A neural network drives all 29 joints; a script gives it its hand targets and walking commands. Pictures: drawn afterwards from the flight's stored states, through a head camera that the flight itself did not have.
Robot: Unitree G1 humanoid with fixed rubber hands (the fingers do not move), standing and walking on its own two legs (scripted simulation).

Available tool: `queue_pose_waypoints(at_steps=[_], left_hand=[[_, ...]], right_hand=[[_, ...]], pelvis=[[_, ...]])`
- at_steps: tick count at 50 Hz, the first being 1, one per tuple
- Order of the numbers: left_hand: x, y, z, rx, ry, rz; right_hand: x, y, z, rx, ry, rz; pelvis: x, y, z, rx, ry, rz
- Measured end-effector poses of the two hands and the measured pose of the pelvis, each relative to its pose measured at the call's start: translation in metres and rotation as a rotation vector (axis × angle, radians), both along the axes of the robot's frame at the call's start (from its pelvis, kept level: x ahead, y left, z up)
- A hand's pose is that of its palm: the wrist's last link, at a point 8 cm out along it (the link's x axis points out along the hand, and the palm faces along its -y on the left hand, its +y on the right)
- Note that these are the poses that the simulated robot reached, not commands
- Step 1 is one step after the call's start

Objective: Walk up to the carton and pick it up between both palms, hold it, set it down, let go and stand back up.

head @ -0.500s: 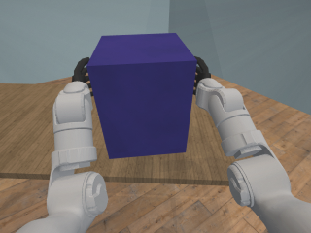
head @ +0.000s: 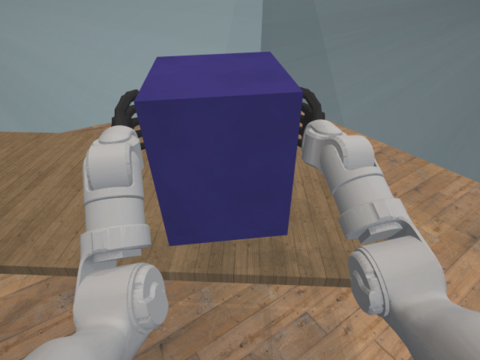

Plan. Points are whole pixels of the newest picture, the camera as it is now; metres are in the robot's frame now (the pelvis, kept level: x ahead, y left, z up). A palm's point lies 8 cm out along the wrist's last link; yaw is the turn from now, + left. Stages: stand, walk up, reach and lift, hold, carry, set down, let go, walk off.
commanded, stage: hold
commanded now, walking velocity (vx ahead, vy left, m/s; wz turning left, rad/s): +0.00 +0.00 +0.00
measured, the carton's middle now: (221, 145) +0.39 +0.01 +0.25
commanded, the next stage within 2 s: none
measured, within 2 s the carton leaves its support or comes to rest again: neither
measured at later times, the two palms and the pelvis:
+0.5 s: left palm (132, 133) +0.37 +0.14 +0.29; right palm (317, 129) +0.36 -0.15 +0.28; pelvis +0.00 -0.01 +0.00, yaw +0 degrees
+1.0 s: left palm (123, 136) +0.37 +0.16 +0.28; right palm (307, 131) +0.37 -0.13 +0.28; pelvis +0.01 +0.00 +0.00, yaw +0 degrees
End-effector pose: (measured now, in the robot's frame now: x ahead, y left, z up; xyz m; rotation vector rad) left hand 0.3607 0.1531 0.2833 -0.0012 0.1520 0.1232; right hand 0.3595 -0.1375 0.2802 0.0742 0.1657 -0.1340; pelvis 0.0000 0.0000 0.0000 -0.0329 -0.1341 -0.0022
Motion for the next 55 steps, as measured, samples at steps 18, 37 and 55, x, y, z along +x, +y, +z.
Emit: queue_pose_waypoints(at_steps=[18, 37, 55], left_hand=[[0.004, -0.009, 0.007, 0.010, 0.003, -0.011], [0.009, -0.001, -0.006, 0.005, 0.017, -0.003], [0.006, 0.005, -0.001, 0.003, -0.003, 0.005]], right_hand=[[0.001, -0.009, 0.007, -0.003, 0.004, -0.009], [0.009, -0.001, -0.005, -0.021, 0.018, 0.003], [0.007, 0.005, -0.003, -0.006, -0.001, 0.007]], pelvis=[[-0.004, -0.009, 0.000, 0.004, 0.024, 0.000], [0.001, -0.006, 0.001, 0.003, 0.031, 0.001], [0.006, 0.004, 0.000, -0.002, 0.005, 0.000]])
